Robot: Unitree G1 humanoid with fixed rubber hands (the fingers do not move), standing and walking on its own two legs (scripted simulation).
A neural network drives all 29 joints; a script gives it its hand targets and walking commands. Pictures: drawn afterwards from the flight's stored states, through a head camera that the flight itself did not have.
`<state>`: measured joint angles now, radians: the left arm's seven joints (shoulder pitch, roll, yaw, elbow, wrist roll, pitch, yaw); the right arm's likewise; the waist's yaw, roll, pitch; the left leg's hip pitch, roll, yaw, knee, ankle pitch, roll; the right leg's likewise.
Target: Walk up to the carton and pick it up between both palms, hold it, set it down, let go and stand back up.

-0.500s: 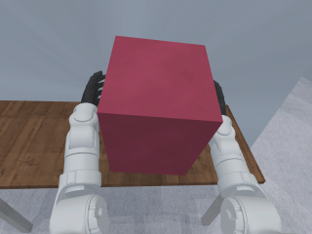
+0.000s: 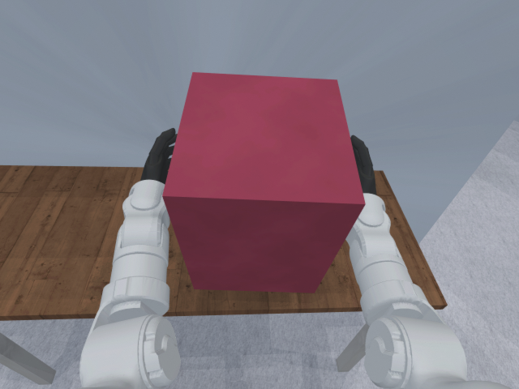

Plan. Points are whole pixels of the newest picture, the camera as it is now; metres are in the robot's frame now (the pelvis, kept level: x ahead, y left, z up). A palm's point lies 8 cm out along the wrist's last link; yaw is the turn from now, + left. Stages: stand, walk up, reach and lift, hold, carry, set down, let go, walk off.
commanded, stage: set down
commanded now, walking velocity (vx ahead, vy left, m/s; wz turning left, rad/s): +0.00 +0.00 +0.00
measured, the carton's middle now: (259, 193) +0.42 +0.01 +0.08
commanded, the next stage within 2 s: none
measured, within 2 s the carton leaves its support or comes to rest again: rests again in 1.84 s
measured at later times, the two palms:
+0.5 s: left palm (159, 182) +0.41 +0.17 +0.11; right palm (356, 194) +0.39 -0.15 +0.11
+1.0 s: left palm (170, 186) +0.44 +0.16 +0.08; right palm (354, 199) +0.41 -0.16 +0.08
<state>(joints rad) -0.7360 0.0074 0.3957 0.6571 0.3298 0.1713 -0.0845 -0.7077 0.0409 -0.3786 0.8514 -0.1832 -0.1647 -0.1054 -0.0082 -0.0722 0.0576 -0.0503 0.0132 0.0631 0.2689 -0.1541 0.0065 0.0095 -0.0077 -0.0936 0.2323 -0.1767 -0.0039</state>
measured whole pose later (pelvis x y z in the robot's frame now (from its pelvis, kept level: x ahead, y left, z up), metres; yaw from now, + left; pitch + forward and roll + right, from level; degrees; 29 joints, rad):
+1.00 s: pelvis +0.01 +0.00 +0.00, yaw -2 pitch +6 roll +0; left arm -0.81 0.03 0.48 0.91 0.36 -0.02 -0.09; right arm -0.72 0.10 -0.58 0.87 -0.37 -0.21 -0.06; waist 0.00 -0.05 -0.01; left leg -0.24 0.03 0.11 0.30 -0.17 0.01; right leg -0.19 -0.01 -0.07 0.26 -0.18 0.00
